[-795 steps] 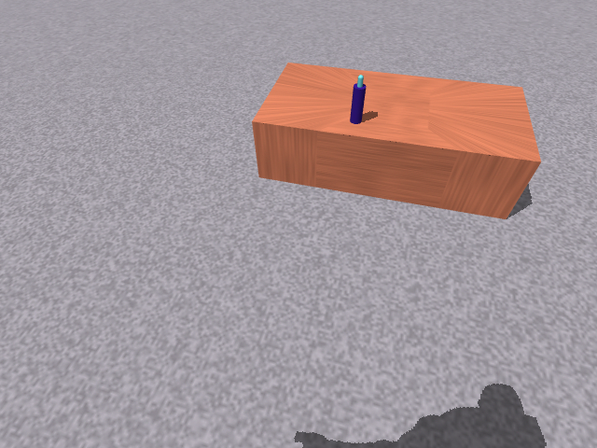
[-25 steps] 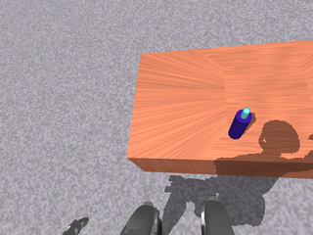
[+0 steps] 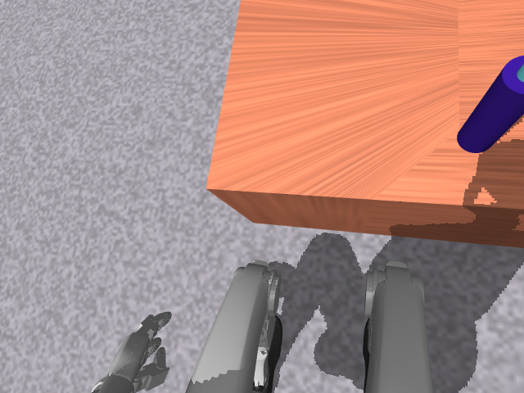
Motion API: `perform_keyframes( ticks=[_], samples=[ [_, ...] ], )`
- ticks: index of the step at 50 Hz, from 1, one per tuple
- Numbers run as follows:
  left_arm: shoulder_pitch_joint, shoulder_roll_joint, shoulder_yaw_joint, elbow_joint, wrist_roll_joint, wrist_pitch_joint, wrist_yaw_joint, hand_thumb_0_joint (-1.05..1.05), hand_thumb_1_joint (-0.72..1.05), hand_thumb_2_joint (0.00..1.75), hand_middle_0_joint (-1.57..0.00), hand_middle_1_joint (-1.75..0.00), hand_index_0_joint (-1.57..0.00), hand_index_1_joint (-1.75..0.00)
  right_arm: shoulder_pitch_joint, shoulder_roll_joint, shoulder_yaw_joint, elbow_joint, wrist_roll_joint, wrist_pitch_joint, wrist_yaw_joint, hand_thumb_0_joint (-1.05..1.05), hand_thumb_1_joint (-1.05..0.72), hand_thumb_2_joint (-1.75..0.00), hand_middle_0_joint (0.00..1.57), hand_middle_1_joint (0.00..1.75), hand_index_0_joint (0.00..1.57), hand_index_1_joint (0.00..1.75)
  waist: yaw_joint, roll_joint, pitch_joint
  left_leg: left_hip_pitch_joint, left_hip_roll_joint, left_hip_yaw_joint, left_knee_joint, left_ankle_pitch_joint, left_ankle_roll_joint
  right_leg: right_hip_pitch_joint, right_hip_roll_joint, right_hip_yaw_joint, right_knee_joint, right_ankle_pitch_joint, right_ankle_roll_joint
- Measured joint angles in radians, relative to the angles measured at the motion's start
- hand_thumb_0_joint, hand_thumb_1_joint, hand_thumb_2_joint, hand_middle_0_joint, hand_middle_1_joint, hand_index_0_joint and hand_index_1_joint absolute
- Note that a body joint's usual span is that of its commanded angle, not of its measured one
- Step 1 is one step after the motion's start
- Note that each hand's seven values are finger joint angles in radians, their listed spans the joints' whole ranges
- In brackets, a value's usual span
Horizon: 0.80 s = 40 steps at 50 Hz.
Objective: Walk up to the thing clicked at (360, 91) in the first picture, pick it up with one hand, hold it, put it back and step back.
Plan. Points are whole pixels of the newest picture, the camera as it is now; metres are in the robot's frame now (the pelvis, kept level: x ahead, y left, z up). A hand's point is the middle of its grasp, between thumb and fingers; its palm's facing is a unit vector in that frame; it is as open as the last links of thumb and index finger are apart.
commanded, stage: approach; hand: right
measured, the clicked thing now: (504, 102) +0.50 -0.28 -0.04
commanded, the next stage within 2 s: close in in 0.04 s
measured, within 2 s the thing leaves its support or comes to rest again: neither
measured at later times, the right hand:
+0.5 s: hand (505, 142) +0.47 -0.29 -0.09, palm faces +0.20 +0.98 +0.00, open 17.1 cm
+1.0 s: hand (480, 126) +0.50 -0.27 -0.09, palm faces +0.23 +0.97 -0.01, open 16.8 cm
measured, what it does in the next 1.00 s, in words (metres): lowers itself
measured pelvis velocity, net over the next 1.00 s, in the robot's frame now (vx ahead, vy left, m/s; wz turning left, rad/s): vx -0.02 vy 0.02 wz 0.03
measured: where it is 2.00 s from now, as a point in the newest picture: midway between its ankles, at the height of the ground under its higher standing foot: (317, 375)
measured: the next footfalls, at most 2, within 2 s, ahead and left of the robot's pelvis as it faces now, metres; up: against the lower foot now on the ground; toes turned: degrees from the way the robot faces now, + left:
none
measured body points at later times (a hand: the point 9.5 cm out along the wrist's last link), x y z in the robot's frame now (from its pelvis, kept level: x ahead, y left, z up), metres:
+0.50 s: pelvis -0.03 +0.02 -0.11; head +0.18 -0.05 +0.29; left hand +0.07 +0.29 -0.21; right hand +0.45 -0.35 -0.09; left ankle +0.06 +0.14 -0.44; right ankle +0.07 -0.13 -0.44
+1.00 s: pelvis -0.02 +0.02 -0.10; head +0.20 -0.03 +0.29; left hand +0.07 +0.30 -0.21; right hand +0.48 -0.32 -0.09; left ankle +0.06 +0.14 -0.44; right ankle +0.07 -0.13 -0.44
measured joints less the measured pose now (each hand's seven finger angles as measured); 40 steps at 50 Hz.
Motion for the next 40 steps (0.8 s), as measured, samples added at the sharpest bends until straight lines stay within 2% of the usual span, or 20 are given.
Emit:
perform_keyframes(
  ticks=[4,8,14,17,24,32,40],
  samples=[
    [-0.02,-0.015,0.001,0.013,0.008,0.028,-0.015,0.0,0.91,0.91,-0.19,-0.3,-0.19,-0.3,-0.014,0.011,0.009,-0.026,-0.035,0.04,-0.033,-0.01,0.52,-0.01,0.08,0.03,0.06,0.02,-0.01,-0.002,0.026,-0.107,-0.007,0.002,0.11,-0.005,-0.002,-0.105,0.003,0.011,0.1,0.005,0.007],
    [-0.019,-0.028,-0.007,0.029,0.011,0.049,-0.026,0.0,0.91,0.91,-0.19,-0.3,-0.19,-0.3,-0.007,0.028,0.023,-0.049,-0.051,0.061,-0.065,-0.01,0.5,-0.01,0.08,0.03,0.06,0.02,-0.014,0.0,0.036,-0.191,-0.016,0.007,0.192,0.003,-0.001,-0.184,0.004,0.024,0.173,0.017,0.016],
    [-0.002,-0.03,-0.013,0.041,0.015,0.063,-0.029,0.0,0.91,0.9,-0.2,-0.3,-0.2,-0.3,-0.009,0.047,0.051,-0.092,-0.047,0.068,-0.117,-0.01,0.47,-0.01,0.08,0.03,0.06,0.02,-0.01,0.01,0.056,-0.279,-0.026,0.017,0.283,0.018,0.006,-0.264,0.008,0.043,0.255,0.036,0.029],
    [0.012,-0.026,-0.007,0.046,0.013,0.07,-0.026,0.0,0.91,0.9,-0.2,-0.3,-0.21,-0.3,-0.013,0.076,0.08,-0.13,-0.039,0.084,-0.152,-0.01,0.46,-0.01,0.08,0.03,0.06,0.02,-0.01,0.013,0.055,-0.306,-0.029,0.018,0.313,0.023,0.008,-0.287,0.01,0.047,0.28,0.041,0.033],
    [0.031,-0.016,0.014,0.039,0.001,0.091,-0.017,0.0,0.91,0.89,-0.2,-0.3,-0.21,-0.3,0.006,0.141,0.139,-0.195,-0.045,0.13,-0.229,-0.01,0.43,-0.01,0.08,0.02,0.06,0.02,0.001,-0.001,0.027,-0.324,-0.037,0.015,0.334,0.019,0.01,-0.298,0.003,0.047,0.3,0.033,0.037],
    [0.036,-0.011,0.025,0.014,-0.002,0.11,-0.016,0.0,0.92,0.89,-0.2,-0.31,-0.21,-0.3,0.012,0.172,0.153,-0.199,-0.04,0.141,-0.294,-0.01,0.41,-0.01,0.08,0.02,0.06,0.02,0.007,-0.017,0.013,-0.314,-0.043,0.01,0.318,0.018,0.012,-0.276,-0.01,0.039,0.281,0.021,0.031],
    [0.032,-0.006,0.026,0.01,0.005,0.121,-0.018,0.0,0.92,0.88,-0.21,-0.31,-0.22,-0.3,-0.018,0.181,0.173,-0.195,-0.046,0.127,-0.321,-0.01,0.4,-0.02,0.08,0.03,0.06,0.02,0.005,-0.01,0.027,-0.32,-0.04,0.01,0.322,0.012,0.018,-0.28,-0.008,0.038,0.279,0.019,0.037]
  ],
)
